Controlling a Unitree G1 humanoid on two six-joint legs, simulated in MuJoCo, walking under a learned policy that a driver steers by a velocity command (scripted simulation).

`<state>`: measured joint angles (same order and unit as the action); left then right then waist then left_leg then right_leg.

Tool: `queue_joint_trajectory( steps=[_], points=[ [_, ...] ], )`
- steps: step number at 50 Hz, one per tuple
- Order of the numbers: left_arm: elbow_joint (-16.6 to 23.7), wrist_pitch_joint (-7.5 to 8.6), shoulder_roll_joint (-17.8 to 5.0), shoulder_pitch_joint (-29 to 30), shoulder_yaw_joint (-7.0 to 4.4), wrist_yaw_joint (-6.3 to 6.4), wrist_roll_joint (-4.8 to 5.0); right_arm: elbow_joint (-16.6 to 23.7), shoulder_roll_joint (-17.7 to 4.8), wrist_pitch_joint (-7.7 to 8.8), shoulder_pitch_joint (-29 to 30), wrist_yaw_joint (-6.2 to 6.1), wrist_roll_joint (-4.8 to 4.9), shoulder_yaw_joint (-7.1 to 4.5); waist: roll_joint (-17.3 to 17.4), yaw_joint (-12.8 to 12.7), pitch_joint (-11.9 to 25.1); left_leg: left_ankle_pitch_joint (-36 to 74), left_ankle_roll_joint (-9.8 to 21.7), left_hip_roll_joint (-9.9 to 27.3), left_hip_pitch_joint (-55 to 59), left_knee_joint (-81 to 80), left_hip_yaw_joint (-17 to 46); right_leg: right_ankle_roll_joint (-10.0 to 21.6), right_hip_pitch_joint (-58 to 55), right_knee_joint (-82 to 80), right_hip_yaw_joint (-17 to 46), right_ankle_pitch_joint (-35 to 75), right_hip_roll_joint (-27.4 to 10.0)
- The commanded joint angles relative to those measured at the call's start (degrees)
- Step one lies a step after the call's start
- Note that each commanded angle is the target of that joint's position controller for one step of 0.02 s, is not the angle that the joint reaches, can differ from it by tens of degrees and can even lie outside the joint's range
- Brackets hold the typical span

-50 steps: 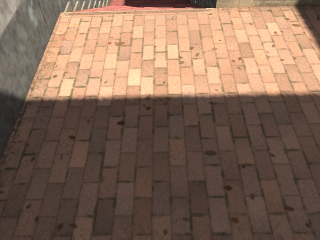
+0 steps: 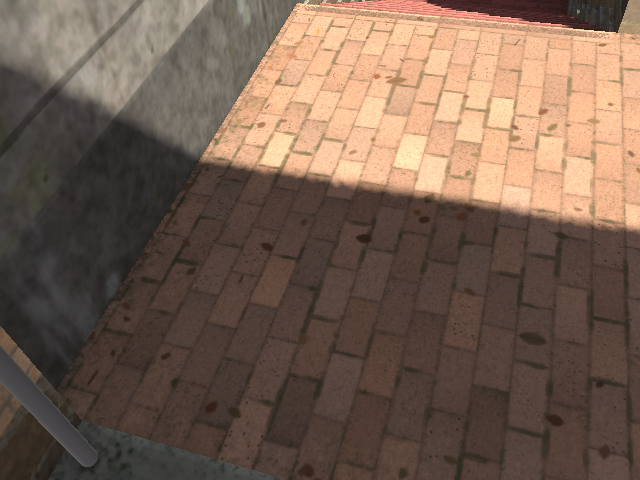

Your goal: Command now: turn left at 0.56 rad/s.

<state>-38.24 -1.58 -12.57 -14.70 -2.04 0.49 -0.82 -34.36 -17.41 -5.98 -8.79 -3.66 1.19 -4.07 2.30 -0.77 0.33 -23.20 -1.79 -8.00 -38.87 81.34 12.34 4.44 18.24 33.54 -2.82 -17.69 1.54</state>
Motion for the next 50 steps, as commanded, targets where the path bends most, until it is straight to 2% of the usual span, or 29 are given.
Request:
queue_joint_trajectory(
  steps=[1,7,12,14,15,16,18,20,22,25,27,29,31,32,33,34,35,37,39,40,41,42,44,45,46,47,48,49,50],
  points=[
    [5.72,0.75,-7.04,6.31,-1.19,1.09,0.28,3.24,-3.46,-0.44,-1.65,0.57,0.34,-0.75,-5.11,2.67,1.06,7.92,-1.58,2.90,-7.27,4.08,-1.74,8.43,-6.01,-12.10,12.13,20.32,-13.92],
    [2.56,-0.42,-6.69,2.71,-0.32,1.21,0.00,5.08,2.45,0.95,2.27,1.95,-0.33,2.40,-8.07,0.67,4.40,7.26,-3.17,8.55,0.98,-19.77,-4.20,10.52,-8.90,-11.86,9.38,15.15,-14.85],
    [0.59,-0.08,-6.53,2.47,0.30,0.03,0.96,3.74,2.71,2.09,0.12,2.67,-0.06,3.18,-10.02,0.63,2.94,1.12,-1.22,9.18,17.85,-40.17,-12.08,9.70,-1.89,-9.97,7.19,14.92,-13.82],
    [-0.97,0.61,-5.08,0.15,1.06,-0.66,1.79,1.00,2.36,2.70,-4.10,3.11,-0.26,3.13,-8.34,1.61,4.80,8.70,1.28,9.12,28.72,-54.16,-12.25,6.05,-1.80,-10.68,8.35,4.23,-12.56],
    [-1.07,1.46,-6.49,-1.05,0.49,-0.99,1.39,-0.24,-1.45,2.66,-6.51,3.10,-0.87,2.02,-5.50,0.65,5.38,17.54,2.79,10.34,31.24,-50.29,-9.98,3.93,-0.79,-8.04,7.40,-3.52,-9.82],
    [-0.69,2.11,-7.94,-4.52,-0.12,-1.50,1.18,-0.74,-5.55,2.48,-6.45,3.26,-0.47,0.86,-0.12,-2.63,4.37,12.22,6.37,9.88,30.82,-46.84,-8.53,2.97,3.18,-8.80,6.33,-13.17,-6.50],
    [-0.98,2.06,-9.15,-1.89,-0.82,-1.23,1.20,-0.76,-2.79,3.49,-5.26,3.82,0.76,0.69,2.47,-0.59,-4.82,-14.12,10.28,9.59,16.34,-54.00,-5.13,0.71,1.72,-6.74,2.16,-22.57,-3.43],
    [-1.69,2.36,-7.33,-4.56,-1.05,-0.72,1.89,-0.39,-1.31,5.50,-2.36,4.05,0.93,1.08,3.91,-2.75,-6.40,-11.96,11.23,10.20,11.55,-53.85,-3.77,1.39,-1.18,-3.44,3.00,-20.79,-3.83],
    [-2.42,3.09,-7.27,-7.77,-1.48,-0.85,1.67,-0.06,0.97,7.33,-2.10,4.39,0.68,1.51,0.69,-3.45,-4.57,-4.24,11.07,9.47,9.48,-47.70,-5.23,3.76,-4.43,-3.93,7.29,-19.93,-5.38],
    [-1.84,4.31,-10.99,-8.64,-2.62,-1.37,2.30,1.47,1.51,9.10,-1.81,4.63,1.44,1.57,-7.86,-1.35,-3.87,5.55,8.51,8.19,2.38,-32.62,-11.29,11.98,-8.78,-9.97,25.32,-13.85,-16.61],
    [-1.87,4.66,-11.40,-9.57,-2.78,-1.58,2.88,2.24,1.38,10.10,-0.37,4.99,1.02,1.59,-9.80,-1.39,-4.27,-10.50,7.65,8.56,-4.65,-30.85,-10.83,13.82,-13.87,-8.44,28.97,0.28,-20.25],
    [-1.98,3.81,-12.81,-10.48,-3.27,-1.03,3.18,1.90,1.46,10.28,-0.26,5.40,0.50,1.87,-7.77,-1.62,-0.86,-9.48,7.34,9.13,-0.44,-35.84,-11.94,10.84,-13.83,-4.87,24.37,3.93,-18.82],
    [-0.49,2.92,-13.05,-4.64,-3.08,-0.74,3.17,-2.07,0.20,9.60,-11.42,5.72,-0.25,0.98,-6.52,4.33,2.72,5.58,8.78,6.20,22.29,-42.94,-14.84,5.88,1.15,2.38,13.90,7.82,-12.67],
    [2.65,3.43,-10.42,-0.42,-2.04,-0.65,2.44,-3.83,-5.36,9.88,-19.22,5.88,-1.00,-0.93,6.94,7.42,3.85,15.04,13.27,10.30,32.24,-47.24,-2.12,0.27,11.98,22.57,1.07,16.64,-1.59],
    [4.51,4.74,-8.64,0.69,-1.49,-0.47,1.24,-4.67,-8.24,10.29,-25.18,6.06,-0.61,-1.31,17.45,9.05,6.14,23.31,21.69,22.08,44.49,-55.10,20.69,-2.63,29.64,41.20,3.84,-12.91,3.72],
    [4.36,5.73,-8.93,0.43,-1.64,-0.46,2.23,-5.44,-5.48,10.78,-26.73,6.14,0.39,-0.63,8.56,8.67,3.38,21.22,23.65,25.01,46.97,-55.54,23.76,-1.17,37.92,42.57,12.98,-16.11,3.63],
    [3.87,6.06,-7.68,0.31,-1.30,-0.54,3.14,-6.19,-5.37,10.75,-26.15,5.70,0.54,-0.82,2.72,6.89,0.08,19.26,22.24,24.62,46.85,-53.57,19.98,-0.42,42.32,41.96,14.32,-12.45,2.09],
    [1.74,5.81,-6.90,-2.12,-1.32,-0.90,2.15,-6.29,-3.54,10.62,-21.78,4.65,-0.27,-0.28,-2.58,3.61,-1.39,25.79,17.44,25.02,43.23,-49.13,12.95,0.98,43.21,37.29,18.30,-0.81,-1.96],
    [-0.31,4.87,-8.16,-3.78,-2.21,-1.99,1.46,-6.24,-2.26,10.94,-17.86,4.39,-1.80,0.65,0.28,0.39,-0.71,32.86,13.44,21.14,32.29,-50.06,3.58,0.63,33.98,31.71,15.36,10.52,-1.68],
    [-0.07,5.01,-8.16,-1.35,-2.27,-2.40,1.77,-6.43,-1.87,11.70,-16.42,3.34,-1.21,0.63,1.88,-0.03,-0.98,28.68,11.28,20.90,30.83,-50.60,1.61,0.45,32.84,26.85,16.37,17.12,-2.80],
    [1.43,4.93,-8.00,2.44,-2.15,-2.82,1.29,-6.44,-1.42,11.81,-13.35,2.09,-0.64,0.97,0.88,-0.68,-3.06,24.10,9.71,16.81,20.68,-51.19,-6.20,-0.86,24.98,15.43,12.58,28.71,-1.60],
    [2.01,4.83,-5.47,5.33,-1.47,-3.16,0.06,-7.47,-0.96,11.62,-13.81,0.82,-0.32,1.35,1.58,0.32,-2.77,22.57,8.90,14.35,16.24,-49.58,-10.35,-1.84,18.15,8.76,8.67,38.54,-0.90],
    [3.46,4.28,-1.35,9.15,-0.39,-4.36,0.36,-10.19,-1.32,10.96,-16.90,-0.99,0.02,1.67,1.13,2.12,-1.27,17.90,7.67,12.17,9.23,-46.52,-14.96,-3.85,5.12,2.22,3.22,50.27,2.33],
    [4.15,3.69,-1.22,9.72,-0.40,-4.75,1.21,-10.68,-2.67,10.86,-17.12,-0.91,-0.37,1.33,2.31,2.20,-1.48,17.25,8.03,12.55,6.84,-45.24,-14.70,-4.25,1.59,2.33,3.29,49.92,2.65],
    [3.27,2.96,-1.97,6.69,-0.76,-4.74,1.01,-10.34,-3.79,10.83,-16.58,-0.56,-1.13,1.15,2.83,1.12,0.13,18.04,8.30,13.17,6.73,-42.34,-14.54,-4.12,-1.67,6.36,2.67,49.54,3.35],
    [0.67,2.33,-3.54,1.83,-1.64,-4.57,0.11,-10.81,-4.44,10.81,-15.93,-0.05,-1.29,0.88,4.52,-1.16,2.25,21.17,8.72,15.85,10.00,-35.50,-11.88,-2.22,-0.84,15.39,5.66,49.25,1.83],
    [-0.56,1.82,-5.84,-1.25,-2.27,-4.45,-0.66,-9.62,-3.14,10.57,-14.80,0.40,-0.63,1.07,2.70,-1.83,1.95,26.59,8.11,16.49,14.89,-30.70,-11.71,-1.30,3.53,15.29,5.24,43.74,2.20],
    [0.87,1.57,-5.63,2.03,-1.93,-4.16,0.07,-7.83,-2.40,9.86,-13.63,0.68,0.14,1.23,0.52,-0.54,-1.28,34.27,6.11,14.46,16.74,-27.66,-14.70,-1.86,3.75,3.92,-1.23,33.65,4.64],
    [0.18,1.61,-5.63,-0.03,-2.62,-3.94,0.99,-8.56,-3.87,9.51,-14.82,1.15,-0.14,0.82,3.01,-1.66,-0.08,42.59,6.54,15.37,17.92,-19.06,-13.27,-0.85,-3.27,2.46,-2.81,28.41,4.56]
  ],
)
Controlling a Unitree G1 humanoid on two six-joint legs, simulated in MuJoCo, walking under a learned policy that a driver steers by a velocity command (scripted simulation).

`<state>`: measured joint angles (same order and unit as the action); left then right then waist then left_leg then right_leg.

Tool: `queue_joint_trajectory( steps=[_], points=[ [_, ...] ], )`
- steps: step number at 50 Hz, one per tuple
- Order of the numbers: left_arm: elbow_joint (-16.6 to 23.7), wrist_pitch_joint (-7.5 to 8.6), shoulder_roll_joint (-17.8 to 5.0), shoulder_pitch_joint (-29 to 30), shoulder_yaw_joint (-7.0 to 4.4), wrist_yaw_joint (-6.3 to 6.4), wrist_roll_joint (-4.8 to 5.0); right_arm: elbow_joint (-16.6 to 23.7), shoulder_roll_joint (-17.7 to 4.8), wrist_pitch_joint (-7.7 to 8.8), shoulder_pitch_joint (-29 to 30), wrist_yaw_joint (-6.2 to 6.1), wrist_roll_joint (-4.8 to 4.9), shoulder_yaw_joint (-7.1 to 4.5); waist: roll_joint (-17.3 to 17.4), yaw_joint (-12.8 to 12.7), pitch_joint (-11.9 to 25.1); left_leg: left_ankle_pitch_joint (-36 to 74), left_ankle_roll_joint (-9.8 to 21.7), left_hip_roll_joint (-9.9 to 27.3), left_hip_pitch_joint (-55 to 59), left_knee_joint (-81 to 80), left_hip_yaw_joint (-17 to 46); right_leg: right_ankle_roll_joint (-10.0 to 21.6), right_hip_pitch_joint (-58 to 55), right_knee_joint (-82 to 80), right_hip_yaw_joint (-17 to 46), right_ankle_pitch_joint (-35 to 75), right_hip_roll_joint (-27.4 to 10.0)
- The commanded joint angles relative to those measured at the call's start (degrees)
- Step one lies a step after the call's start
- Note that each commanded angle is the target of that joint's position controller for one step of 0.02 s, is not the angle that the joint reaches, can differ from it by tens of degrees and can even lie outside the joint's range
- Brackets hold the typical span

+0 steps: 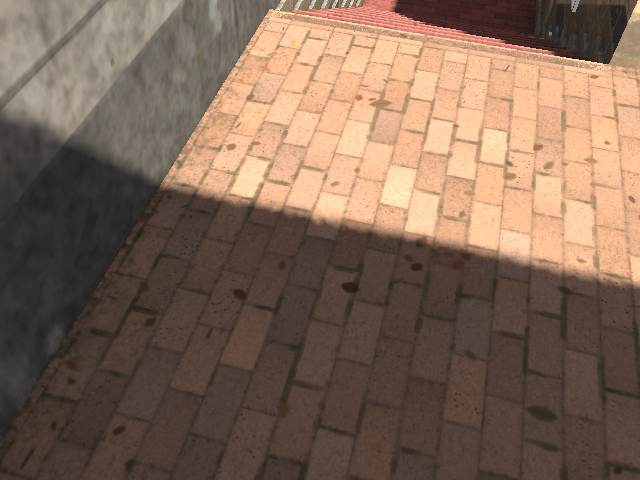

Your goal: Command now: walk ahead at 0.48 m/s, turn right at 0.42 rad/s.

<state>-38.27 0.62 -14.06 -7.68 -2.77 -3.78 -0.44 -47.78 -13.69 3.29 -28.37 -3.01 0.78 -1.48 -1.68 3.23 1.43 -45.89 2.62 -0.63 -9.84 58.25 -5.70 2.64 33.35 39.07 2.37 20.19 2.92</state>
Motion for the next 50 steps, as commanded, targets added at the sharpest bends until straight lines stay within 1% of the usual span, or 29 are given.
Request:
queue_joint_trajectory(
  steps=[1,2,3,4,5,6,7,9,11,12,13,14,16,17,19,22,24,26,27,28,29,30,32,33,36,41,46,49,50],
  points=[
    [-1.05,-0.72,-5.06,-12.09,-3.01,0.65,1.78,2.64,-6.86,0.20,2.81,0.64,0.19,-1.98,4.32,-7.97,-0.04,71.53,1.64,7.37,-7.86,16.17,5.56,4.23,-23.00,-14.43,-3.95,-7.61,-0.21],
    [-4.56,-0.22,-4.96,-23.86,-3.25,0.74,1.16,3.04,-8.16,0.87,9.93,0.36,1.55,-2.49,-0.47,-17.49,-1.02,54.04,-0.75,3.55,-14.10,46.44,2.41,10.33,-32.52,-27.78,-0.49,4.17,-4.93],
    [-8.18,0.47,-9.22,-29.42,-3.22,1.03,0.17,5.61,-1.30,2.31,9.52,0.90,-1.72,-1.19,-15.48,-14.36,-1.37,-0.71,-2.21,-2.09,-39.36,70.08,-0.21,12.28,-49.74,-11.55,4.37,24.99,-8.34],
    [-6.46,1.97,-9.40,-28.26,-2.28,1.39,-1.39,10.13,0.41,4.14,3.70,1.81,-0.75,0.27,-14.96,-7.86,5.77,0.89,-2.70,-0.28,-53.13,65.03,11.29,19.71,-58.59,-0.60,19.39,41.71,-16.75],
    [-4.07,1.86,-8.04,-24.51,-2.59,1.73,-0.05,11.77,-4.72,4.63,6.05,2.22,-0.13,-0.21,-3.24,-8.52,10.40,9.25,-3.18,2.37,-57.66,54.65,13.42,21.97,-60.38,-5.38,24.29,24.46,-19.29],
    [-2.73,1.01,-9.07,-19.45,-2.97,1.96,1.67,11.76,-6.34,4.46,6.89,2.18,-0.48,-0.89,5.22,-5.93,7.88,13.27,-3.18,2.91,-56.07,51.56,11.83,22.14,-50.82,-8.73,25.66,7.60,-17.94],
    [-3.41,1.35,-13.74,-16.12,-4.09,3.05,1.34,12.90,-5.00,4.47,6.00,1.88,1.22,-0.73,0.94,-2.43,9.33,19.28,-3.61,4.73,-56.97,44.97,16.15,25.27,-44.62,-13.06,40.96,-18.75,-24.04],
    [0.52,3.44,-6.90,-4.78,-1.36,3.35,1.91,14.76,-9.89,1.88,16.54,0.54,0.59,-2.79,8.17,1.93,-6.48,30.50,-6.64,7.79,-47.91,19.07,17.42,20.92,-14.62,-19.15,35.68,-22.05,-18.83],
    [0.45,3.49,-8.28,-3.61,-1.98,5.11,2.43,16.60,-4.00,1.67,19.69,0.26,-3.85,-1.30,4.05,0.56,-3.72,38.71,-7.87,6.22,-29.85,0.55,13.34,17.09,-3.22,-17.73,25.41,-13.33,-9.77],
    [-1.03,3.13,-9.06,-5.25,-2.48,5.96,1.57,14.47,-2.24,2.21,14.25,1.30,-4.04,-1.14,-0.42,1.32,1.97,50.78,-6.89,5.47,-21.59,4.32,13.00,15.66,-3.46,-13.52,21.71,-6.99,-7.92],
    [-1.08,2.76,-8.65,-5.29,-2.43,6.25,1.33,12.37,-3.00,2.40,11.30,2.22,-3.17,-1.56,-0.20,1.79,4.09,55.70,-6.64,3.39,-17.12,4.50,9.30,14.45,-3.16,-11.39,16.95,-5.00,-5.62],
    [-3.04,3.26,-6.43,-12.43,-2.38,6.96,2.55,13.77,-5.58,3.47,17.64,2.94,-2.38,-2.63,-0.05,-2.88,1.59,66.30,-5.41,4.37,-27.34,-2.67,14.74,13.79,-11.47,-6.34,19.83,-19.97,-3.42],
    [-5.11,2.96,-5.35,-21.41,-2.12,7.59,3.63,17.01,-3.33,4.76,30.57,4.20,-2.60,-1.60,0.85,-9.12,-1.38,61.84,-3.67,3.39,-43.89,-11.09,16.29,14.24,-27.10,-1.73,27.35,-31.79,-5.73],
    [-4.60,2.23,-4.07,-20.35,-1.80,8.38,3.94,19.32,-2.85,4.82,35.67,4.90,-2.30,-0.69,2.34,-10.28,-5.27,67.51,-3.96,3.52,-39.46,-27.78,15.67,11.97,-21.92,-1.37,23.08,-41.57,-2.29],
    [-6.02,0.78,-4.82,-19.50,-1.93,8.62,2.79,19.86,-0.42,4.63,35.59,5.89,-1.44,-0.71,-2.98,-10.90,-3.14,77.68,-4.89,0.48,-15.43,-32.32,13.60,9.51,-8.81,-1.35,21.98,-45.70,-0.66],
    [-4.69,0.17,-4.51,-17.09,-1.96,8.86,2.75,17.12,-4.41,2.74,26.58,5.31,0.60,-2.58,-6.56,-7.69,-4.25,71.84,-3.76,5.48,-13.00,-39.52,19.70,7.79,-17.77,7.37,24.52,-46.70,-0.94],
    [-6.56,0.20,-3.52,-18.21,-1.65,8.06,1.90,11.86,-7.20,2.51,15.42,4.41,0.46,-4.61,-3.63,-2.29,-2.46,70.45,-3.10,7.48,-0.21,-43.85,16.56,5.23,-17.91,22.64,22.98,-47.07,1.49],
    [-9.48,1.49,1.89,-20.81,-0.38,4.95,2.37,4.92,-9.18,2.33,-7.92,5.01,-0.45,-4.98,4.56,6.83,8.11,71.31,-4.10,13.46,30.91,-25.35,20.05,-0.47,4.21,57.67,18.49,-69.58,6.08],
    [-10.22,2.15,5.71,-32.05,0.52,4.05,3.23,1.99,-10.39,2.40,-9.28,5.78,-1.94,-4.91,25.69,0.36,8.90,81.35,-4.96,14.62,37.84,-15.34,21.83,-1.64,21.37,77.14,16.23,-71.20,7.17],
    [-8.45,2.94,2.71,-35.96,0.55,4.51,4.86,1.41,-14.91,1.32,-8.90,6.38,-0.47,-6.35,34.61,-2.25,12.67,65.01,2.26,23.44,36.59,-24.44,37.16,-3.15,30.01,86.63,12.15,-65.82,5.54],
    [-3.94,2.99,-0.46,-26.53,0.41,5.60,6.00,-0.04,-15.29,0.57,-5.85,5.93,0.25,-6.63,24.69,-2.34,9.77,23.89,8.53,27.25,28.66,-37.95,47.09,-2.94,35.05,81.82,6.86,-54.85,1.82],
    [-3.95,2.33,-4.27,-16.09,-0.67,7.13,5.69,1.78,-7.22,0.52,0.04,4.99,-1.68,-4.62,7.85,-0.45,2.32,6.79,7.37,23.39,16.11,-45.55,44.09,-0.67,32.46,76.35,5.34,-44.28,-2.35],
    [-1.42,1.55,-5.82,-11.88,-1.29,7.86,4.41,2.61,-2.52,2.42,13.92,4.34,-2.02,-1.74,5.13,-6.60,-7.02,18.59,5.34,18.61,-6.80,-46.32,36.03,0.74,20.89,59.71,10.52,-31.43,-6.55],
    [-2.95,1.95,-5.66,-12.52,-2.09,7.45,3.33,1.61,0.61,3.43,15.14,4.13,-1.87,-1.03,7.84,-7.27,-7.15,27.45,2.53,15.00,-10.15,-43.73,28.45,1.56,16.65,51.16,13.75,-27.95,-6.86],
    [-0.82,2.80,-1.04,-8.59,-1.55,6.43,0.45,-2.01,-3.81,3.71,8.08,2.44,-2.61,-1.81,9.71,-5.28,-5.47,52.61,3.68,10.21,-9.67,-44.32,17.44,-1.33,11.56,30.08,7.53,-19.00,-5.53],
    [3.60,2.46,3.78,3.54,0.36,3.99,0.42,-6.06,-3.62,1.62,-0.41,0.13,-0.53,-0.74,5.09,-0.83,-3.74,75.93,1.45,10.28,1.63,-41.58,13.28,-3.00,8.08,3.59,0.49,-9.76,-4.19],
    [5.45,2.32,2.77,9.10,0.13,2.28,0.70,-8.92,-4.23,0.42,-4.56,0.10,-0.31,-0.50,5.66,0.85,-4.18,81.25,-0.12,9.76,6.10,-37.66,11.54,-1.87,0.08,-2.95,-2.20,-15.45,-1.21],
    [3.80,3.14,0.70,3.52,-0.32,1.98,0.86,-8.01,-5.50,0.18,-1.67,0.14,-0.65,-1.07,6.52,-3.81,0.12,91.29,0.74,9.61,8.56,-26.98,13.18,1.47,-9.84,-10.72,-2.49,-21.32,1.09],
    [1.29,3.36,-1.82,-4.55,-1.06,2.56,0.51,-7.08,-6.52,0.76,0.95,0.61,-0.68,-1.32,5.13,-8.27,4.03,88.90,-0.71,7.58,2.40,-17.99,12.37,4.45,-23.22,-16.13,0.32,-5.71,-1.42]
  ],
)
Over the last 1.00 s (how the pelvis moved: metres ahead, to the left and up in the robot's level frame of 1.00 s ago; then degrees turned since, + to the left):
0.27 0.09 -0.09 2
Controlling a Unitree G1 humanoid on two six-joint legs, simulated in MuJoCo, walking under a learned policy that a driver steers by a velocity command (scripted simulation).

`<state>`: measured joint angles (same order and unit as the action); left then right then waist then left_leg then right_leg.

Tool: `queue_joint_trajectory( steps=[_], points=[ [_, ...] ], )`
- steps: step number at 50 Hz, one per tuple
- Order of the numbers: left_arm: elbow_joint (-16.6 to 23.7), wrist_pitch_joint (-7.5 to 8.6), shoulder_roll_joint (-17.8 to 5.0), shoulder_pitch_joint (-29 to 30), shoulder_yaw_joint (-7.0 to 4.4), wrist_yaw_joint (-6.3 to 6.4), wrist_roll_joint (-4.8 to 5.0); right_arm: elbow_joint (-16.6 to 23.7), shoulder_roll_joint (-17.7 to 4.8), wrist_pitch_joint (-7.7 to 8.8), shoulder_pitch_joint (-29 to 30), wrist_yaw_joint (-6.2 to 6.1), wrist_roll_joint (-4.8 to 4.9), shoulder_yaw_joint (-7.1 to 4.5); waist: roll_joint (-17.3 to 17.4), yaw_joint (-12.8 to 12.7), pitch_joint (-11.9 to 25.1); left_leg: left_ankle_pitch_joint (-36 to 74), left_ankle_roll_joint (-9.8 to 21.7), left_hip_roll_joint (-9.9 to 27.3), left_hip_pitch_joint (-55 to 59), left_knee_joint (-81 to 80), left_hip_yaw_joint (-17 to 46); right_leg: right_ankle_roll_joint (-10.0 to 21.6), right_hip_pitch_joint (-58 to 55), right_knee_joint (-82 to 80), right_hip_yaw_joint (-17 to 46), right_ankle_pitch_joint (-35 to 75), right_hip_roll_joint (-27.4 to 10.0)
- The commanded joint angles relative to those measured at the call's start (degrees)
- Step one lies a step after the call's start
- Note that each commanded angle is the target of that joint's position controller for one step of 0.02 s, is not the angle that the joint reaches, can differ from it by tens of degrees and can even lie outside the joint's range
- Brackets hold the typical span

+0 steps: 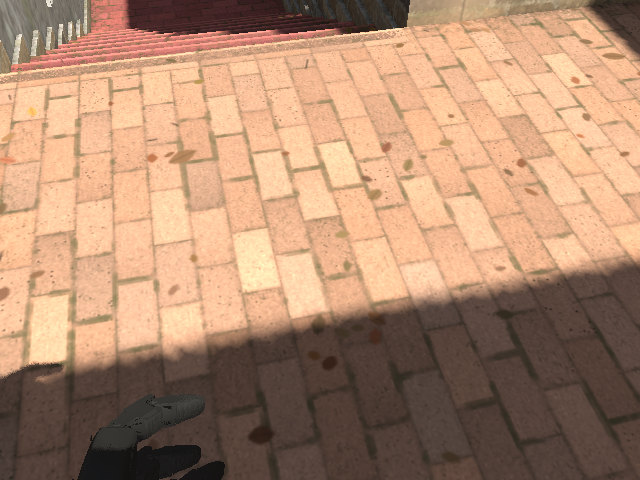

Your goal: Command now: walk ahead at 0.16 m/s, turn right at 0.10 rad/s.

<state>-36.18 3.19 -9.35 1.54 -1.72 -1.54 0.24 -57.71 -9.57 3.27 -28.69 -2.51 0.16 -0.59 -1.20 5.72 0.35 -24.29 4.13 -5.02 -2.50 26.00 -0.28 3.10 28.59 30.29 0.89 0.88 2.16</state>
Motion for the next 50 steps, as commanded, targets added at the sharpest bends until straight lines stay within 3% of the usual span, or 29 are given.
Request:
queue_joint_trajectory(
  steps=[1,2,3,4,5,6,7,8,10,12,13,14,15,16,17,18,21,23,24,32,40,50],
  points=[
    [-3.65,0.19,-12.65,-23.48,-3.21,1.03,-1.66,3.41,-7.87,2.14,-3.13,1.32,-1.18,-1.44,-2.58,-10.69,16.87,38.66,-5.42,8.19,-23.63,29.69,6.75,12.69,-45.23,2.77,13.72,44.42,-14.16],
    [-4.87,-0.35,-9.76,-24.75,-2.17,1.08,-1.39,2.56,-5.49,2.75,-7.46,2.80,-0.68,-0.24,-9.22,-9.96,25.88,-15.96,-8.09,2.97,-32.41,44.24,6.85,22.80,-53.13,2.13,26.45,56.37,-27.41],
    [-5.45,-0.94,-6.95,-22.97,-1.66,1.34,-1.09,2.71,-9.17,2.40,-5.24,3.57,0.84,-1.56,-4.51,-9.59,24.29,-15.90,-7.14,5.31,-32.54,44.88,9.57,21.13,-45.72,-1.77,26.12,43.71,-24.20],
    [-4.90,-1.10,-5.39,-15.18,-1.06,1.60,-0.47,4.77,-8.15,1.26,1.24,3.06,1.25,-1.73,-2.68,-7.50,14.47,-12.16,-7.51,6.99,-34.73,42.53,6.90,17.48,-35.85,-4.81,20.96,34.29,-20.65],
    [-3.95,-1.20,-3.95,-9.03,-0.47,1.61,-0.07,5.56,-6.54,-0.11,4.02,2.20,0.62,-1.71,1.04,-5.07,9.04,-9.70,-7.91,8.16,-32.02,36.87,5.86,13.96,-25.04,-8.00,17.18,25.23,-17.63],
    [-3.27,-1.33,-4.78,-5.09,-0.58,1.51,-0.64,5.96,-6.04,-1.57,4.74,1.39,-0.18,-2.01,0.96,-2.81,5.90,-6.60,-8.25,8.69,-25.59,30.78,4.96,11.19,-14.75,-10.52,14.15,16.85,-15.11],
    [-3.07,-1.65,-7.00,-3.09,-1.39,1.35,-1.64,5.91,-4.37,-2.53,4.14,0.88,-0.79,-1.73,-2.08,-1.50,4.24,-3.52,-8.62,7.19,-18.70,25.90,2.44,10.15,-6.68,-12.67,10.51,12.30,-12.11],
    [-3.56,-1.88,-7.77,-3.91,-1.79,1.42,-2.07,5.77,-3.28,-2.84,3.81,0.64,-1.05,-1.47,-3.77,-1.61,4.41,-1.00,-8.65,6.37,-15.01,22.67,1.73,10.33,-4.05,-13.76,9.27,8.73,-11.25],
    [-5.11,-2.20,-6.58,-5.76,-1.55,1.75,-1.85,5.56,-3.25,-3.15,4.35,0.40,-1.09,-1.48,-4.55,-2.13,6.01,5.82,-7.96,6.64,-10.83,16.74,2.11,9.98,-3.86,-14.07,8.62,-0.54,-10.69],
    [-6.42,-2.43,-5.73,-6.13,-1.20,1.96,-1.28,5.00,-4.62,-3.61,4.63,0.12,-1.37,-2.00,-4.67,-1.03,5.19,13.61,-6.84,6.14,-5.44,10.91,1.46,7.51,-0.54,-14.10,8.32,-15.59,-9.21],
    [-7.25,-2.43,-4.76,-7.13,-0.88,1.94,-1.20,5.24,-5.26,-3.87,5.58,0.04,-1.99,-2.24,-4.64,-1.16,3.70,13.42,-6.32,5.89,-4.27,9.67,1.04,5.05,1.01,-14.09,8.11,-23.53,-7.65],
    [-8.38,-2.48,-4.20,-8.74,-0.63,1.87,-1.12,5.88,-5.76,-4.05,6.13,-0.06,-2.40,-2.30,-4.17,-1.16,1.58,12.64,-5.58,6.72,-4.26,7.05,1.79,2.48,1.90,-13.93,8.24,-29.82,-6.57],
    [-9.06,-2.56,-4.56,-10.03,-0.66,2.00,-0.98,7.04,-7.54,-4.11,7.39,-0.30,-2.03,-2.45,-2.67,-1.86,-1.59,10.22,-4.42,8.88,-6.34,2.47,4.03,0.16,1.70,-11.81,7.96,-32.41,-5.22],
    [-8.74,-2.82,-5.37,-12.17,-1.07,2.41,-0.40,6.97,-11.55,-4.03,9.69,-0.65,-1.16,-3.48,4.55,-5.13,-4.37,-0.47,-2.88,9.35,-15.29,-1.35,5.31,-1.22,-3.37,-10.41,5.09,-28.61,-2.48],
    [-9.29,-2.94,-6.29,-11.88,-1.27,3.11,-0.38,7.01,-10.69,-3.54,11.75,-0.73,-0.84,-3.47,7.26,-5.05,-6.04,-6.87,-2.17,8.81,-21.25,-4.81,6.34,-2.45,-8.71,-7.37,3.20,-24.45,-1.48],
    [-9.96,-3.14,-6.11,-12.15,-1.38,3.57,-0.06,6.89,-7.91,-2.90,12.97,-0.60,-0.98,-2.75,8.35,-5.45,-6.07,-6.88,-2.45,8.97,-22.14,-6.65,6.78,-2.61,-11.29,-5.71,2.59,-20.24,-1.23],
    [-12.33,-3.60,-5.63,-14.55,-1.63,4.23,-0.81,5.98,-6.99,-1.21,13.72,0.29,-0.68,-2.45,6.46,-6.04,-3.34,1.98,-2.70,8.85,-19.13,-6.59,6.83,-2.60,-15.87,-4.18,2.70,-11.61,-1.97],
    [-13.59,-3.74,-5.47,-15.07,-1.75,4.06,-0.49,5.18,-7.07,-0.86,12.88,0.78,-0.23,-2.48,4.44,-5.66,-1.43,8.06,-2.38,8.56,-16.11,-5.25,6.27,-2.85,-17.35,-3.99,2.86,-8.74,-2.44],
    [-14.18,-3.60,-6.38,-15.01,-2.07,3.90,-0.17,5.07,-7.07,-0.93,12.68,0.91,-0.25,-2.41,3.49,-5.31,-1.26,11.38,-2.02,8.45,-15.04,-5.07,6.12,-2.93,-17.64,-4.30,3.07,-7.34,-2.67],
    [-18.60,-3.88,-7.02,-15.40,-2.53,4.28,0.36,3.12,-6.62,-1.49,12.23,1.22,-0.28,-2.22,1.88,-5.08,0.17,24.73,-1.18,8.04,-9.63,-4.19,5.19,-3.30,-20.17,-4.05,2.99,-2.18,-3.49],
    [-21.72,-4.62,-7.94,-14.85,-2.69,4.77,0.43,2.47,-6.26,-1.69,12.51,1.74,-0.37,-1.98,1.99,-5.27,-0.51,28.19,-1.34,7.23,-8.63,-3.81,4.20,-3.01,-20.92,-4.07,2.79,-0.79,-3.66],
    [-23.81,-4.60,-8.04,-13.10,-2.47,4.42,0.32,0.99,-6.21,-2.17,11.72,1.03,-0.36,-1.68,1.58,-5.34,-2.85,18.84,-2.17,6.44,-9.88,-5.31,3.28,-3.13,-20.13,-5.89,2.70,-4.21,-3.73]
  ],
)
Over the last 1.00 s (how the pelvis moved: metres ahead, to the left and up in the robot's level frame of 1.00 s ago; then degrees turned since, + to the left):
0.56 0.03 -0.24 -26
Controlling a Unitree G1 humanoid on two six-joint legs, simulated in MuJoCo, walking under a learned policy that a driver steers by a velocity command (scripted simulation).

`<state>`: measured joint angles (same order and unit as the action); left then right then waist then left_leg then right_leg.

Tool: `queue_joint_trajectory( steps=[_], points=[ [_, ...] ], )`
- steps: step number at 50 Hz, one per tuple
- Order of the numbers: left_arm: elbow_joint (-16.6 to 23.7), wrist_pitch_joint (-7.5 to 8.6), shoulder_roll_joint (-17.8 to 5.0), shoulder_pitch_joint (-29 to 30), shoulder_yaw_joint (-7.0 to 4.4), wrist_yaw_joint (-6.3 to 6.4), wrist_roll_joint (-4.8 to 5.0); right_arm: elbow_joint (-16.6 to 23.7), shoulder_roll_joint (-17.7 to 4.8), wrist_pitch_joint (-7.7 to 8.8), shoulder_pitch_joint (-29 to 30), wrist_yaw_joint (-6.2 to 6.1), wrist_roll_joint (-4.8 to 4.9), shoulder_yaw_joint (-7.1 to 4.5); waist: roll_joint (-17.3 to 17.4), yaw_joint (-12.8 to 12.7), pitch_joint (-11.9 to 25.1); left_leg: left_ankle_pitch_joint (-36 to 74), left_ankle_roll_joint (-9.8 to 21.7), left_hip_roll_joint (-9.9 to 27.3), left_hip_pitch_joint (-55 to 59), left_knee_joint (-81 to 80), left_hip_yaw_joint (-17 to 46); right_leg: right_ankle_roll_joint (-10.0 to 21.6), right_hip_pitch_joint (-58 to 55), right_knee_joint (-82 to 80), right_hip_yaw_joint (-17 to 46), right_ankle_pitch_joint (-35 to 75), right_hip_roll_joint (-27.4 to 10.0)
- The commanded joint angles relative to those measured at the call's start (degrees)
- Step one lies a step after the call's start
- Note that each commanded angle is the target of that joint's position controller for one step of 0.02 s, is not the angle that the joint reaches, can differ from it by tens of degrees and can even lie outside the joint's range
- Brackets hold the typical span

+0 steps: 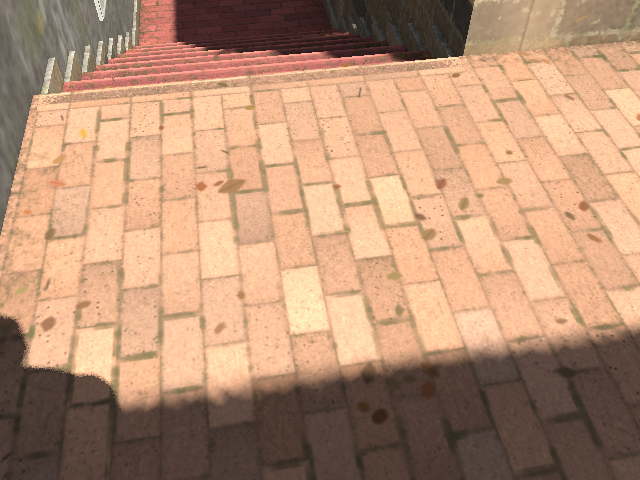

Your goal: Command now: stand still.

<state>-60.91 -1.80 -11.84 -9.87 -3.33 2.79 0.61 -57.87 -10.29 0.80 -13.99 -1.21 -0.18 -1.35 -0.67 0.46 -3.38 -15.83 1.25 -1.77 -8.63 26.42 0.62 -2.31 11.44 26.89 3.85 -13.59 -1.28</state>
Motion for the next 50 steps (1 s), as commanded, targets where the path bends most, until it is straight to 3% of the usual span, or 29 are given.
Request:
queue_joint_trajectory(
  steps=[1,3,4,6,9,11,13,14,15,16,17,18,19,21,23,25,29,35,37,39,40,41,42,43,44,45,46,48,50],
  points=[
    [0.72,0.42,-5.51,-1.65,-0.82,0.07,-0.06,1.04,-5.47,0.29,-3.06,-0.29,-0.03,-0.89,1.00,-0.08,0.83,9.88,0.65,3.13,-3.78,-5.79,2.31,2.29,-2.93,-2.60,-0.29,10.04,-0.26],
    [0.36,0.46,-5.42,-1.63,-0.74,0.05,-0.07,0.81,-5.42,0.27,-3.27,-0.34,-0.04,-0.82,0.95,-0.09,0.73,8.89,0.55,3.03,-3.88,-5.89,2.17,2.35,-2.80,-2.79,-0.34,9.57,-0.21],
    [-0.39,0.43,-4.60,-2.72,-0.53,0.00,-0.13,0.10,-4.87,0.18,-4.24,-0.41,-0.10,-0.67,1.40,-0.24,2.03,2.47,0.62,2.60,-3.57,-6.61,1.85,2.41,-3.45,-2.84,-1.29,4.45,0.57],
    [-0.49,0.53,-4.94,-2.69,-0.72,0.05,0.43,0.27,-7.68,-0.12,-4.27,-0.83,0.65,-1.60,3.76,0.11,-0.27,-18.41,2.74,3.00,-5.81,-8.32,3.94,3.41,0.54,1.41,-4.68,-12.07,3.61],
    [1.65,2.95,-3.15,0.81,-0.28,-0.75,0.67,0.58,-11.75,1.10,-7.14,-1.11,1.96,-2.93,9.96,1.76,-5.92,-34.30,9.67,14.33,-6.16,-16.97,19.37,4.35,10.66,12.24,-6.90,-13.35,3.04],
    [2.38,4.75,-2.95,1.60,-0.24,-1.63,0.92,1.11,-11.28,2.15,-5.93,-0.87,1.84,-2.98,9.84,1.12,-7.87,-29.11,12.13,18.41,-7.12,-18.66,24.19,5.72,12.27,16.00,-4.80,-11.65,-0.27],
    [0.97,5.80,-1.36,-3.53,0.09,-2.27,1.66,2.13,-11.25,2.44,-1.76,-0.32,2.48,-2.91,8.78,-2.39,-6.80,-23.30,9.92,16.25,-9.31,-15.00,18.69,7.78,4.85,6.13,-6.38,-11.24,-0.18],
    [-1.19,6.11,-2.12,-8.03,-0.37,-2.24,1.40,2.86,-10.79,2.37,0.21,-0.18,2.76,-2.74,6.54,-4.51,-5.63,-18.71,8.02,12.56,-13.98,-11.38,13.93,7.87,-4.41,0.84,-7.76,-6.46,2.02],
    [-3.46,6.14,-3.68,-13.85,-1.09,-2.24,0.98,3.63,-9.58,2.49,1.81,-0.14,2.54,-2.36,3.58,-6.29,-3.70,-12.69,6.01,8.85,-17.84,-4.00,9.09,7.72,-11.33,-1.26,-4.74,-4.00,1.26],
    [-5.09,6.39,-8.16,-22.02,-2.23,-2.16,1.18,4.98,-5.90,2.84,3.33,0.07,1.81,-1.30,-8.45,-8.52,-0.58,-8.19,2.25,2.42,-25.73,14.78,-0.37,11.22,-19.19,-10.18,11.50,-10.49,-9.00],
    [-5.64,7.31,-13.38,-27.43,-2.94,-3.41,0.38,7.82,-5.81,3.94,5.62,-0.27,2.50,-1.34,-17.68,-9.60,0.51,-17.15,1.46,-2.64,-35.72,29.91,-1.05,19.11,-22.19,-19.57,35.91,-15.99,-20.87],
    [-4.32,8.20,-8.92,-21.75,-1.20,-3.58,-0.63,7.82,-7.86,4.60,5.09,-0.03,3.00,-1.94,-8.43,-5.88,-1.92,-15.26,2.64,1.47,-38.77,39.18,4.52,19.54,-19.27,-19.27,36.19,-16.68,-22.44],
    [-2.59,8.70,-6.22,-17.21,-0.39,-3.59,-0.34,6.77,-7.64,4.99,2.98,0.59,3.37,-1.91,-5.82,-3.64,-3.62,-8.54,3.87,3.96,-40.23,41.27,5.40,17.03,-18.15,-18.58,28.70,-14.29,-19.54],
    [-0.70,8.59,-5.40,-12.64,0.38,-3.91,0.02,6.30,-8.81,5.33,3.59,0.89,2.13,-2.66,-3.35,-1.92,-3.71,1.16,4.03,7.33,-39.09,37.55,3.58,12.70,-16.36,-19.14,17.33,-2.14,-15.10],
    [-1.21,7.77,-3.29,-15.28,1.26,-3.54,-0.44,6.55,-8.01,4.95,4.95,1.50,1.29,-2.91,-4.68,-2.29,-1.75,5.73,2.44,7.72,-35.36,34.04,1.18,11.03,-15.52,-18.94,9.32,11.65,-11.42],
    [-1.90,7.27,-4.19,-18.55,1.40,-2.74,-0.41,7.84,-6.63,4.39,7.74,1.79,1.24,-2.67,-4.57,-3.00,-1.42,8.36,0.62,7.41,-36.43,31.08,-0.29,11.65,-16.34,-18.89,6.01,19.29,-10.53],
    [-1.23,6.72,-6.22,-19.40,1.47,-1.65,-0.95,12.16,-4.85,4.28,18.05,2.30,1.45,-1.57,-3.90,-4.65,-4.27,15.75,-0.69,5.67,-33.31,16.47,-2.14,11.56,-11.33,-21.31,2.32,19.39,-9.30],
    [-1.61,6.68,-7.52,-21.56,0.64,-1.35,0.19,15.57,-6.51,4.85,24.95,4.35,2.20,-1.33,-4.76,-4.30,-6.48,17.37,2.12,4.04,-28.24,5.14,-2.51,11.41,-15.44,-20.00,0.05,22.57,-12.44],
    [-0.85,6.28,-8.93,-19.91,0.04,-1.29,-0.06,15.17,-8.69,5.20,21.57,4.67,2.02,-2.20,-5.99,-1.31,-2.76,13.86,3.96,1.93,-21.90,4.23,-3.51,10.34,-18.61,-13.93,-0.77,38.18,-13.25],
    [-0.05,5.35,-9.74,-18.12,-0.33,-1.42,-0.64,10.84,-12.19,5.02,6.53,4.12,1.99,-4.26,-7.25,6.26,6.89,12.50,6.98,-1.44,-3.24,3.64,-5.53,8.57,-16.64,3.74,-3.01,54.75,-10.99],
    [1.44,5.34,-8.27,-17.10,0.31,-1.70,-1.08,8.18,-15.00,4.72,-4.37,3.51,1.51,-5.21,-4.35,10.25,14.45,12.80,10.35,6.21,15.75,6.04,3.52,6.99,-3.47,19.54,-3.43,42.87,-8.80],
    [1.98,6.46,0.04,-24.44,2.62,-2.57,-0.49,6.29,-19.46,4.44,-11.18,3.53,0.27,-6.07,11.80,6.65,26.00,-2.70,20.51,22.42,36.01,-0.85,33.30,3.15,18.30,43.62,-3.61,2.81,3.00],
    [1.43,8.41,-2.78,-21.89,2.01,-3.11,0.64,5.19,-15.04,4.34,-10.51,3.49,0.65,-4.70,11.37,7.65,25.62,-6.42,19.57,23.83,33.64,-10.38,44.12,4.47,24.16,51.58,5.50,-17.37,4.02],
    [4.31,9.40,-7.37,-15.34,0.63,-3.25,2.35,5.84,-12.90,4.73,-3.77,3.34,0.90,-3.83,9.87,5.52,14.06,-4.55,16.38,22.07,23.63,-11.68,35.11,5.45,29.14,54.05,3.82,-14.47,0.82],
    [5.12,9.64,-7.91,-11.77,0.43,-2.68,2.46,7.51,-10.33,5.21,2.65,3.54,0.74,-2.89,4.31,3.10,8.83,2.64,14.50,19.98,13.30,-13.05,26.89,5.92,26.86,51.14,2.40,-8.83,-2.51],
    [5.23,9.31,-7.30,-10.42,-0.03,-2.07,1.74,7.75,-8.56,5.63,5.54,3.95,0.22,-2.38,1.75,1.06,5.77,8.97,13.22,17.61,5.37,-14.35,20.22,5.82,24.05,47.75,1.33,-5.33,-4.62],
    [5.20,8.53,-6.02,-11.58,-0.25,-1.77,1.20,7.40,-7.20,6.00,6.36,4.13,-0.22,-1.90,3.34,-0.97,5.33,10.71,12.21,15.27,0.76,-15.95,15.69,5.85,20.15,44.91,1.64,-2.84,-6.43],
    [5.26,7.29,-4.26,-12.95,-0.37,-1.75,0.74,6.26,-6.97,6.19,5.03,4.11,-0.03,-1.77,4.45,-2.41,4.31,11.83,12.37,13.41,-3.55,-18.30,11.90,5.72,17.95,41.23,0.81,-1.82,-7.28],
    [6.72,6.62,-4.65,-9.71,-0.66,-1.57,0.39,5.29,-9.23,6.30,2.78,3.37,-0.04,-2.13,4.44,-2.43,2.10,12.22,13.17,13.28,-5.39,-20.38,9.83,4.60,21.04,36.92,-0.09,1.19,-8.00]
  ],
)
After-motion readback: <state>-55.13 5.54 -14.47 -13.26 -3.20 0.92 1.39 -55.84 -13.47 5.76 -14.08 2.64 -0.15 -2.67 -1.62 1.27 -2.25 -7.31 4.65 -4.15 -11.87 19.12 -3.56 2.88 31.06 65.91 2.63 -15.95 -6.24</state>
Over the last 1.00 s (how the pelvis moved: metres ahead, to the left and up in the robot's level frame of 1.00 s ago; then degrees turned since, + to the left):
0.11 0.05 0.01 -2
